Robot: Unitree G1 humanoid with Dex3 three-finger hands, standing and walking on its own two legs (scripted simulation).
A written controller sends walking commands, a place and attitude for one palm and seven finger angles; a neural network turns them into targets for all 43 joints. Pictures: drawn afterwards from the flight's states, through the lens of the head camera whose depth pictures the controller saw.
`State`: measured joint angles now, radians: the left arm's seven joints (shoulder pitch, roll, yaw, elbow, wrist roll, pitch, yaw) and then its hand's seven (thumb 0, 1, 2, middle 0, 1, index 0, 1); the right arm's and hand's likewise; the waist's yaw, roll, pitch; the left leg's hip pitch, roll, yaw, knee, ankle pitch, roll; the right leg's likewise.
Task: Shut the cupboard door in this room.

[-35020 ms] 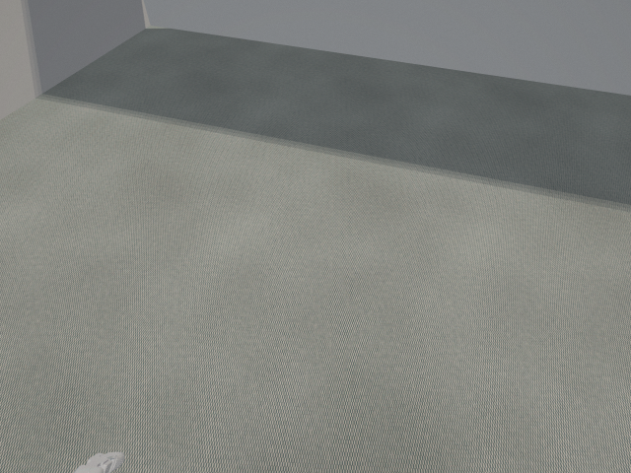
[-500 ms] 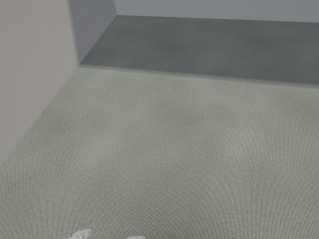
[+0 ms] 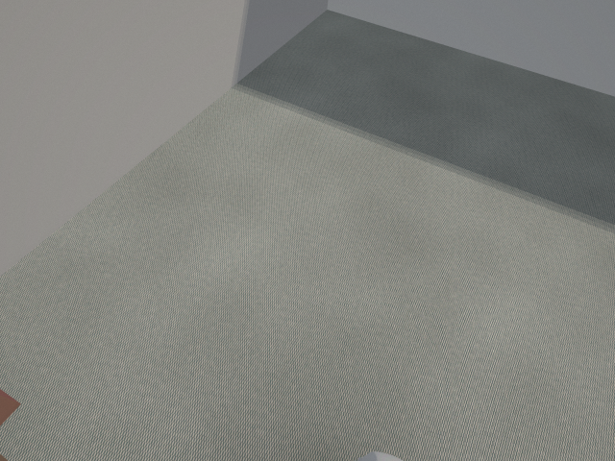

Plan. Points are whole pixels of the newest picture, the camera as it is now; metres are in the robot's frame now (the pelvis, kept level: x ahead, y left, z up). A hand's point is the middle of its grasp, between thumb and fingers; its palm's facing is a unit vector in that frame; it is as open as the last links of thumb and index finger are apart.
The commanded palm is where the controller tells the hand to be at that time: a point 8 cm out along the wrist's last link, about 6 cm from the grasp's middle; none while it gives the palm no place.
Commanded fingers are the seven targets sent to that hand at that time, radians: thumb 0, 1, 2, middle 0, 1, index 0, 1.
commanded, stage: turn or walk to find it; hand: left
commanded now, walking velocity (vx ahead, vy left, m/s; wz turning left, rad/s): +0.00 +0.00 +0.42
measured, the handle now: out of the picture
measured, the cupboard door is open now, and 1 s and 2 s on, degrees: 88 88 88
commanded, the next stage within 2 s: stand and wait in 1.00 s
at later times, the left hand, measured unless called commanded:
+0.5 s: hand out of the picture +0.05 +0.16 -0.15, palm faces +0.22 -0.94 -0.26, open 7.4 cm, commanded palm none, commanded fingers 0.00 0.90 0.90 -0.20 -0.30 -0.20 -0.30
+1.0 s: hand out of the picture -0.05 +0.22 -0.16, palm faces +0.46 -0.85 -0.26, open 7.4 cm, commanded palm none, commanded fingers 0.00 0.90 0.90 -0.20 -0.30 -0.20 -0.30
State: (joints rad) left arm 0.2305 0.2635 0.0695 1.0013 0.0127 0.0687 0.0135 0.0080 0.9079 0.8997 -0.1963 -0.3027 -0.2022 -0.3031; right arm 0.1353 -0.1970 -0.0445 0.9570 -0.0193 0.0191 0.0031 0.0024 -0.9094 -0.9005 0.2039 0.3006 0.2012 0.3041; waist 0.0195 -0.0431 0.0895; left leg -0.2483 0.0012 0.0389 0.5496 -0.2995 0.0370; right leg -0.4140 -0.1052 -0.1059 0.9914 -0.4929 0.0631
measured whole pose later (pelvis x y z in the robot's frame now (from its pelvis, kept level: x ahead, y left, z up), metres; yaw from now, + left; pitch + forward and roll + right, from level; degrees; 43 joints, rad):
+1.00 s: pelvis -0.02 -0.01 +0.01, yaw +26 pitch +1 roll +0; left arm 0.18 0.25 0.06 0.96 0.01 0.05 0.01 0.01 0.91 0.90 -0.19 -0.30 -0.20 -0.30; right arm 0.15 -0.20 -0.04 0.95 -0.02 0.02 0.00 0.00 -0.91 -0.90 0.21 0.30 0.20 0.30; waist 0.01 -0.01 0.08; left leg -0.24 -0.01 -0.03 0.47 -0.24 0.01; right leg -0.43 -0.08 -0.05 0.94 -0.45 0.08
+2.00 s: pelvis -0.01 -0.06 -0.01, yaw +50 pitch +1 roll +1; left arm 0.14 0.22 0.05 0.90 0.01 0.02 0.01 0.01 0.91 0.90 -0.20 -0.30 -0.20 -0.30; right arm 0.17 -0.22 -0.07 0.95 -0.02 0.04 0.01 0.00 -0.91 -0.90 0.21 0.30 0.20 0.30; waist -0.02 0.04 0.06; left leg -0.32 -0.02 -0.09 0.59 -0.28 -0.02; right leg -0.29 -0.05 -0.07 0.58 -0.30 0.05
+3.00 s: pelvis +0.00 -0.05 +0.01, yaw +61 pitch -1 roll +0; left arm 0.24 0.17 0.00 1.11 0.00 -0.01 0.03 0.01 0.93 0.90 -0.20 -0.30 -0.20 -0.30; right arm 0.28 -0.17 -0.02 1.17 -0.01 0.00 -0.02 0.00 -0.92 -0.90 0.20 0.30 0.20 0.30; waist -0.01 0.00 0.04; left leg -0.12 0.04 0.06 0.42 -0.27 -0.03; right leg -0.17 -0.04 -0.10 0.46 -0.27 -0.01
